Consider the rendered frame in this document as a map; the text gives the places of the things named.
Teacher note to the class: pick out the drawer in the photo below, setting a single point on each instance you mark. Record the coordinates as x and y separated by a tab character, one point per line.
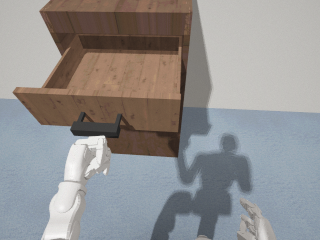
103	75

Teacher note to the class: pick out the robot right shin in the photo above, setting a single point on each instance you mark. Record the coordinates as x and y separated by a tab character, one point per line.
201	236

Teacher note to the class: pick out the cabinet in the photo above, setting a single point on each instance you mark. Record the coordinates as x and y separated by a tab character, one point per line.
66	18

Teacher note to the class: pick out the handle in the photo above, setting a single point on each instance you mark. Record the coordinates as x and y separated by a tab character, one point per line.
90	129

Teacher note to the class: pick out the robot left hand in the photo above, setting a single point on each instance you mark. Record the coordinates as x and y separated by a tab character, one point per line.
93	151

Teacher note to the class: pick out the robot right hand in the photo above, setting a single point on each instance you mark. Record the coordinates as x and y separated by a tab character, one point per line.
259	229

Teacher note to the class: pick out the robot left forearm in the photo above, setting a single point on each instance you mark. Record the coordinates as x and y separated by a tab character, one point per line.
66	209

